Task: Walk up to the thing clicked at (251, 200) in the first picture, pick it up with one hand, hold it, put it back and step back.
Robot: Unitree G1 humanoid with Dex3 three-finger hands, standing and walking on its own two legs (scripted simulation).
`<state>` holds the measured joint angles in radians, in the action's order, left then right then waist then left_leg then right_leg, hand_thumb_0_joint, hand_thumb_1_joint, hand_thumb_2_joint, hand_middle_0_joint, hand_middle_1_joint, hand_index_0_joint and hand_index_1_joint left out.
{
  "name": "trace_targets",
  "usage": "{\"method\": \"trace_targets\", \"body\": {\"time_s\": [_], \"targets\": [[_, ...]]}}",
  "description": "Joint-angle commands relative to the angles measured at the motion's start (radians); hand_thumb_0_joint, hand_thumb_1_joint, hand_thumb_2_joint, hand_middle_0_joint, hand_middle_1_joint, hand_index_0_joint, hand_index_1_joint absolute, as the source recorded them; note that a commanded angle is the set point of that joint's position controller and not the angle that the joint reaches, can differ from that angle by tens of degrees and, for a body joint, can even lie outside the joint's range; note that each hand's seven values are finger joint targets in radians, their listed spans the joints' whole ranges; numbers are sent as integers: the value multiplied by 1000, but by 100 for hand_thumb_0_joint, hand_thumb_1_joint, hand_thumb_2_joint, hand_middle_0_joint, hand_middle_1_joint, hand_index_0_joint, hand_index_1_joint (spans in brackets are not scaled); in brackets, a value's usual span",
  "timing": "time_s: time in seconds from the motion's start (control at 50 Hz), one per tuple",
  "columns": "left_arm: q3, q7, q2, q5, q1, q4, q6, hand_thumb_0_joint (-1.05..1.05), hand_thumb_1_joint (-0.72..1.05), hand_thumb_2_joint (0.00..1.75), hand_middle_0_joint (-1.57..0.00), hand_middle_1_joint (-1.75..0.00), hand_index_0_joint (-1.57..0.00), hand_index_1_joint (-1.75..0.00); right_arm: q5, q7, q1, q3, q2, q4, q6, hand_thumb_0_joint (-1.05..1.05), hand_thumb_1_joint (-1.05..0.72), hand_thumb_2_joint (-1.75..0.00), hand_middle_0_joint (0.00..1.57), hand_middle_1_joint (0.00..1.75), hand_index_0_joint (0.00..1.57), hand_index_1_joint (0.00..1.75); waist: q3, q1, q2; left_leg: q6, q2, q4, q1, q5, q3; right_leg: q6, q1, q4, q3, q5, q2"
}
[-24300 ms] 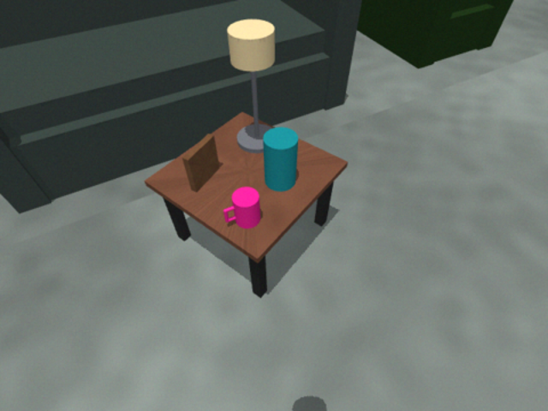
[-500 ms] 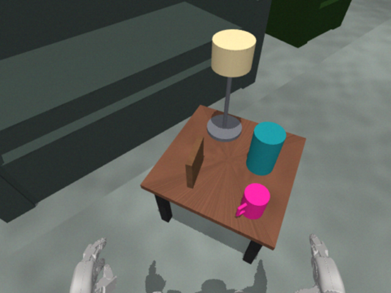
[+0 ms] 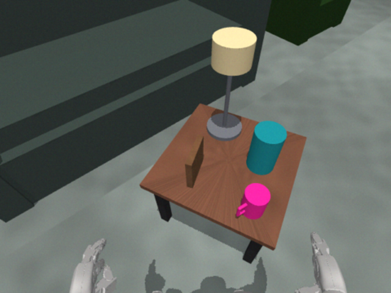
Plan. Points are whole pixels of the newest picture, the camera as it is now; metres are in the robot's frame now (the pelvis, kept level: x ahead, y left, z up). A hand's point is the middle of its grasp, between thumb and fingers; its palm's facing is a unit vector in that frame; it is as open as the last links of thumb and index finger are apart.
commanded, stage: home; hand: right
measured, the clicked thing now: (250, 204) +0.44 -0.18 -0.30
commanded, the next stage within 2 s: stand in 0.64 s
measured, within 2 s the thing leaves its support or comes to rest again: neither
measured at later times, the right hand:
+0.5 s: hand (291, 277) +0.17 -0.18 -0.06, palm faces +0.13 +0.95 -0.28, open 17.4 cm
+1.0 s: hand out of the picture +0.13 -0.23 -0.11, palm faces -0.02 +0.94 -0.35, open 14.1 cm
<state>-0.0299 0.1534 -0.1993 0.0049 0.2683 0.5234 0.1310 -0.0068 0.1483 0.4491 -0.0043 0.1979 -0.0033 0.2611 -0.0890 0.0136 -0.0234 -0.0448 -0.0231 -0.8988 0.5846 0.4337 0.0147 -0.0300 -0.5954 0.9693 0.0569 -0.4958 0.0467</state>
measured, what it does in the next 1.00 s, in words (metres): stands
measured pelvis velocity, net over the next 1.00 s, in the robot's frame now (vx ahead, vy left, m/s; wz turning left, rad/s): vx -0.01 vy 0.00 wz -0.01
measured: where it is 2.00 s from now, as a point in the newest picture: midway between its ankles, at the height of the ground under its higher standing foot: outside the picture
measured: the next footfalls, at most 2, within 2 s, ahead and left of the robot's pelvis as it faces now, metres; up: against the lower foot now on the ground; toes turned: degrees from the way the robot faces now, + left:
none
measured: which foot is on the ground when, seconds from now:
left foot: down 0.00-1.00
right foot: down 0.00-1.00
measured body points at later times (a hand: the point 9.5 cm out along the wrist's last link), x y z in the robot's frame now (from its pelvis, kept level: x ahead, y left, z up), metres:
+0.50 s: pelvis +0.00 +0.01 +0.00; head +0.02 +0.00 +0.45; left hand +0.17 +0.25 -0.07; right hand +0.16 -0.22 -0.04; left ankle +0.01 +0.15 -0.69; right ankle +0.00 -0.13 -0.69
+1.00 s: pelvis -0.01 +0.00 +0.01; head +0.01 -0.01 +0.46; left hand +0.13 +0.28 -0.09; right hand +0.12 -0.28 -0.08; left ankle +0.01 +0.15 -0.69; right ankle +0.00 -0.13 -0.69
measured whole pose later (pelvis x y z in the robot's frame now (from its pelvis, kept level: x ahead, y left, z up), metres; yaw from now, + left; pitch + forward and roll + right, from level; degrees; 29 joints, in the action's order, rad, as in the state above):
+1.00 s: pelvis -0.01 +0.00 +0.01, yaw +0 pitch +1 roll +1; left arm 0.01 0.01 -0.32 -0.06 0.19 0.77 0.03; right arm 0.05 0.01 0.26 0.03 0.33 -0.61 0.03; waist 0.00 0.00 0.01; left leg -0.04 -0.05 -0.85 0.45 0.41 0.00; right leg -0.01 -0.44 0.87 0.03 -0.45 0.02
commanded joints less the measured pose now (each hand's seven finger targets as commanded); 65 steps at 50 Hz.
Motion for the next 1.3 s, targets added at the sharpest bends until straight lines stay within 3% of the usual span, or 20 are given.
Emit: {"method": "trace_targets", "body": {"time_s": [0.0,0.1,0.18,0.26,0.34,0.46,0.56,0.6,0.72,0.74,0.76,0.78,0.8,0.88,0.94,1.04,1.08,1.16,1.28], "targets": [[58,16,-120,3,-66,-156,50,0,90,90,-20,-30,-20,-30,6,10,-10,41,78,175,-45,0,57,-4,5,5,5,5,-105,3,-13,36,39,118,-88,-211,59,20,48,-168,-55,266,-32],[63,16,-123,2,-69,-162,47,0,90,90,-20,-30,-20,-30,9,10,-14,51,84,183,-42,0,55,-5,5,5,5,5,-130,2,12,35,38,118,-91,-213,57,24,52,-159,-55,264,-32],[58,19,-122,3,-73,-159,45,0,90,90,-20,-30,-20,-30,7,10,-47,50,95,195,-40,0,55,-5,5,5,5,5,-87,7,-13,34,35,133,-66,-168,48,25,33,-165,-64,205,-38],[60,23,-117,3,-70,-162,45,0,90,90,-20,-30,-20,-30,7,9,-15,62,99,198,-33,0,56,-5,5,5,5,5,-127,1,15,29,31,130,-92,-215,46,30,44,-145,-66,250,-41],[63,23,-122,1,-69,-159,44,0,90,90,-20,-30,-20,-30,9,11,-9,47,83,189,-30,0,55,-5,5,5,5,5,-138,2,-5,34,34,111,-89,-236,52,24,55,-150,-59,281,-35],[60,28,-123,0,-69,-158,43,0,90,90,-20,-30,-20,-30,8,10,-34,52,91,203,-26,0,55,-5,5,5,5,5,-101,6,6,30,31,132,-75,-191,46,26,37,-157,-66,222,-40],[63,27,-124,1,-70,-162,42,0,90,90,-20,-30,-20,-30,10,12,-13,59,100,205,-25,0,54,-6,5,5,5,5,-114,-4,-9,34,34,123,-79,-192,50,22,40,-158,-62,235,-38],[61,24,-125,1,-70,-162,44,0,90,90,-20,-30,-20,-30,9,11,-18,38,79,201,-21,0,53,-6,5,6,5,6,-104,3,-14,36,36,115,-66,-189,56,20,42,-166,-54,238,-31],[60,24,-121,1,-70,-160,43,0,90,90,-20,-30,-20,-30,10,12,-30,51,91,221,-22,0,56,-5,5,5,5,5,-129,1,-20,37,37,111,-76,-204,54,19,54,-156,-53,253,-31],[63,26,-124,1,-70,-164,44,0,90,90,-20,-30,-20,-30,10,10,-19,45,81,188,-20,0,48,-13,13,13,13,13,-115,8,17,33,36,118,-75,-199,55,24,41,-154,-55,243,-34],[92,-33,-281,-126,-120,56,-15,0,90,90,-20,-30,-20,-30,114,-47,-168,96,261,-162,-150,0,40,-21,20,21,20,21,-14,-33,71,93,-36,150,-225,-214,-56,82,74,-186,-5,329,-7],[114,-62,-284,-124,-89,67,-36,0,90,90,-20,-30,-20,-30,113,-71,-142,110,275,-264,-203,0,32,-29,20,29,20,29,-48,-21,80,129,-55,149,-236,-193,-88,91,87,-186,-13,308,-6],[116,-75,-284,-122,-93,70,-43,0,90,90,-20,-30,-20,-30,109,-87,-163,108,279,-296,-233,0,24,-37,20,30,20,30,-38,-13,69,137,-60,149,-230,-198,-101,103,85,-198,-1,293,-5],[109,-121,-295,-70,-110,115,-61,0,90,90,-20,-30,-20,-30,65,-127,-195,91,266,-429,-281,0,-8,-69,20,30,20,30,-11,-9,17,112,-49,162,-187,-200,-74,108,175,-263,34,258,1],[109,-138,-291,-55,-121,162,-74,0,90,90,-20,-30,-20,-30,49,-129,-224,88,254,-521,-290,0,-32,-90,20,30,20,30,2,-21,-15,97,-40,188,-231,-141,-64,106,139,-328,68,167,6],[115,-144,-298,-53,-133,223,-86,0,90,90,-20,-30,-20,-30,60,-125,-234,92,296,-651,-301,0,-72,-90,20,30,20,30,55,-22,17,105,-66,289,-233,-77,-107,96,175,-362,57,148,-5],[117,-143,-304,-50,-103,258,-86,0,90,90,-20,-30,-20,-30,54,-123,-243,91,301,-699,-306,0,-88,-90,20,30,20,30,41,-12,6,103,-69,285,-270,-161,-100,96,217,-388,67,226,9],[115,-138,-318,-39,-98,315,-90,0,90,90,-20,-30,-20,-30,44,-118,-234,83,303,-787,-311,0,-90,-90,20,30,20,30,12,-17,-1,88,-67,282,-341,-312,-71,96,290,-429,81,370,36],[107,-132,-325,-26,-107,396,-106,0,90,90,-20,-30,-20,-30,39,-113,-230,64,313,-900,-305,0,-90,-90,20,30,20,30,73,-21,4,79,-84,391,-365,-336,-72,79,352,-503,69,389,35]]}}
